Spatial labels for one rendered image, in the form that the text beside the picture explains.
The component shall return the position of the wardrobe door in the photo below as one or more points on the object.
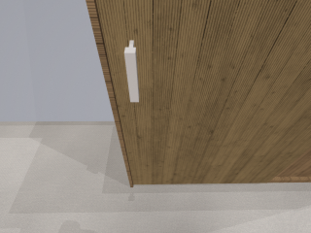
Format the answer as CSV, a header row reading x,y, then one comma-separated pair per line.
x,y
301,167
224,87

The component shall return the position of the handle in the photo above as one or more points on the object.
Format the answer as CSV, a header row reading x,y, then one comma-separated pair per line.
x,y
130,57

